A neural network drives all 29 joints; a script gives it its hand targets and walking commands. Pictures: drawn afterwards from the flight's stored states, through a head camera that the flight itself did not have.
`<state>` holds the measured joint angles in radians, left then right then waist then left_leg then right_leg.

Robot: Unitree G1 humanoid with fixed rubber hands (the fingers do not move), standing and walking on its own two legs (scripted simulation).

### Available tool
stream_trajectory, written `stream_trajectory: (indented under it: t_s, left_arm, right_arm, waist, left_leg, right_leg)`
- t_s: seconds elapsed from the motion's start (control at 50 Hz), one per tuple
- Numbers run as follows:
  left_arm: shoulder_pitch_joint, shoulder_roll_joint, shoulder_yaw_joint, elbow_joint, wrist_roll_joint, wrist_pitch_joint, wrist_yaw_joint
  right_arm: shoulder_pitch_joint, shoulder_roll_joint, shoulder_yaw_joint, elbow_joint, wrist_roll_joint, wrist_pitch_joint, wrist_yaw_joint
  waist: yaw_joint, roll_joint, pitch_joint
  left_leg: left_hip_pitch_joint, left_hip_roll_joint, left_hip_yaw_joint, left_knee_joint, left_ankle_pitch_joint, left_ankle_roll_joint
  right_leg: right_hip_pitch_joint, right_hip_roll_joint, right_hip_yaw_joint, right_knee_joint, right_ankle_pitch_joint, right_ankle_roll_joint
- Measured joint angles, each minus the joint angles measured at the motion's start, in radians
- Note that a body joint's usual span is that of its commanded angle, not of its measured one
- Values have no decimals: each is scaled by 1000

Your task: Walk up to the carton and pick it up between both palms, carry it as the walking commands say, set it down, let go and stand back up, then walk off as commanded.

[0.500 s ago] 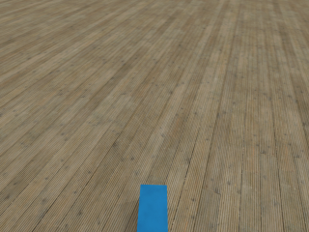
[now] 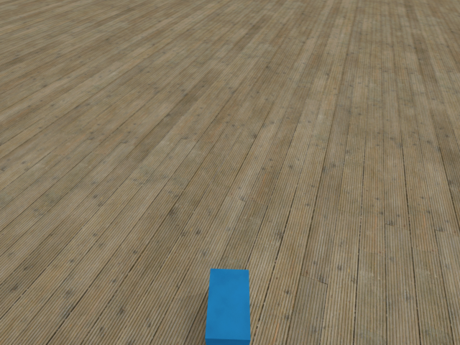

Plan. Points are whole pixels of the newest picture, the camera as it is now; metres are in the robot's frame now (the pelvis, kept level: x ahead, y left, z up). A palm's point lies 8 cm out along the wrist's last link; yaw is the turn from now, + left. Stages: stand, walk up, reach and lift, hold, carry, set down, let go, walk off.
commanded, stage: walk off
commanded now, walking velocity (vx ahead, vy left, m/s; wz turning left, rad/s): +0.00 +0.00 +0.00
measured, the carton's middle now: (228, 311) +0.43 +0.01 -0.66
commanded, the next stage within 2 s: none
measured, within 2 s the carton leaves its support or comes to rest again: rests again in 1.08 s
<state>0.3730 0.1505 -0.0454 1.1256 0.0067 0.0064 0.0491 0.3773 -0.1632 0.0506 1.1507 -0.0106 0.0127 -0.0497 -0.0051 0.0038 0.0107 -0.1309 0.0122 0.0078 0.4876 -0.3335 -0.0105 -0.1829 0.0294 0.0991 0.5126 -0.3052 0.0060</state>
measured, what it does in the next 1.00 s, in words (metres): walks ahead: left foot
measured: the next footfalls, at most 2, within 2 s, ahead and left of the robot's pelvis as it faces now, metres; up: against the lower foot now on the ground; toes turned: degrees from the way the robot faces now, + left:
left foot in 0.86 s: +0.47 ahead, +0.12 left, +0.00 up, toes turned +6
right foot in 1.36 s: +0.89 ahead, -0.07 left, +0.00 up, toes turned -8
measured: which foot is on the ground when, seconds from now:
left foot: down 0.00-0.40, up 0.42-0.84, down 0.86-1.00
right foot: down 0.00-0.88, up 0.90-1.00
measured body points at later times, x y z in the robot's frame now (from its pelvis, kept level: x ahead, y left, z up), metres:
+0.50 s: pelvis +0.06 -0.03 -0.01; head +0.05 -0.05 +0.44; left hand +0.02 +0.20 -0.15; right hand +0.05 -0.27 -0.17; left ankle -0.01 +0.10 -0.67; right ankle +0.01 -0.12 -0.74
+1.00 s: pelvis +0.40 +0.04 -0.01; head +0.43 +0.04 +0.44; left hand +0.43 +0.30 -0.15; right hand +0.44 -0.22 -0.15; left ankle +0.43 +0.12 -0.74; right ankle +0.22 -0.12 -0.58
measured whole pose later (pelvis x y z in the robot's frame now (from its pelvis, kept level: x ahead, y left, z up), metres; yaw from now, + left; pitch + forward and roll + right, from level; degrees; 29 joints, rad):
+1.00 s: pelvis +0.40 +0.04 -0.01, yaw -2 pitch +2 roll +0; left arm 0.33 0.22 0.05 0.98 0.01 -0.11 -0.01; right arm 0.26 -0.24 -0.06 1.02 -0.05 -0.10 0.02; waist 0.01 0.01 0.01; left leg -0.33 0.01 0.16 0.56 -0.26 0.06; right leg -0.35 -0.11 0.04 1.39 -0.25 -0.07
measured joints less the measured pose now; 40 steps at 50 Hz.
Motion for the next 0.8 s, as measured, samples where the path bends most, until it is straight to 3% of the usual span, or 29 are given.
stream_trajectory:
  t_s: [0.18, 0.24, 0.26, 0.32, 0.38, 0.44, 0.5, 0.56, 0.64, 0.7, 0.74, 0.8]
  left_arm:
    - [2, -11, 4, 9, 0, -2, 0]
    - [25, -8, 12, 8, 10, 5, -10]
    - [32, -6, 15, 4, 15, 7, -17]
    - [25, 2, 24, -25, 26, -7, -40]
    - [-4, 13, 36, -74, 17, -43, -56]
    - [-15, 20, 54, -99, 18, -79, -47]
    - [52, 9, 61, -82, 22, -88, -47]
    - [136, -1, 58, -52, 18, -100, -45]
    - [222, -14, 54, -27, 14, -115, -41]
    - [256, -20, 50, -20, 14, -123, -37]
    - [262, -20, 47, -18, 15, -128, -35]
    - [253, -10, 45, -13, 19, -132, -37]
  right_arm:
    - [3, 11, -5, 5, -2, -4, 2]
    - [25, 6, -16, 0, -8, -2, 9]
    - [35, 2, -23, -4, -9, -4, 12]
    - [71, -9, -44, -3, -5, -17, 20]
    - [98, -19, -64, 4, 3, -25, 27]
    - [75, -25, -71, -13, 1, -32, 37]
    - [-21, -38, -77, -75, -15, -54, 63]
    - [-133, -50, -88, -147, -20, -74, 88]
    - [-262, -61, -96, -220, -17, -65, 104]
    - [-347, -60, -89, -263, -10, -57, 109]
    - [-398, -54, -80, -290, -6, -55, 112]
    - [-460, -40, -67, -323, -7, -59, 104]
  waist:
    - [0, -1, 0]
    - [-4, -1, -24]
    - [-8, 1, -33]
    - [-24, 18, -47]
    - [-24, 41, -55]
    - [5, 46, -43]
    - [24, 28, -50]
    - [38, 9, -64]
    - [63, -7, -69]
    - [83, -10, -52]
    - [97, -12, -33]
    - [110, -22, 3]
  left_leg:
    - [-11, -3, 3, 3, 9, 4]
    - [-28, -1, 13, 55, -85, 11]
    - [-31, 1, 16, 66, -117, 16]
    - [-21, 17, 21, 52, -96, 16]
    - [-9, 43, 16, 50, -84, 2]
    - [-114, 57, 1, 300, -147, 35]
    - [-282, 64, 18, 593, -30, 56]
    - [-410, 96, 46, 658, 80, 42]
    - [-556, 127, 59, 617, 188, 20]
    - [-609, 132, 79, 469, 250, 7]
    - [-608, 123, 105, 345, 269, 15]
    - [-563, 78, 148, 209, 223, 56]
  right_leg:
    - [-10, -5, 1, -1, 12, 5]
    - [-39, -13, -14, 73, -135, -7]
    - [-55, -20, -30, 108, -182, -11]
    - [-114, -45, -122, 228, -159, -11]
    - [-94, -49, -182, 153, -143, -25]
    - [-72, -36, -211, 109, -67, -40]
    - [-19, -27, -210, 55, -79, -52]
    - [82, -24, -195, -91, -42, -48]
    - [211, -32, -178, -259, -15, -35]
    - [300, -44, -172, -352, -20, -21]
    - [365, -56, -170, -415, -27, -4]
    - [445, -89, -171, -451, -71, 21]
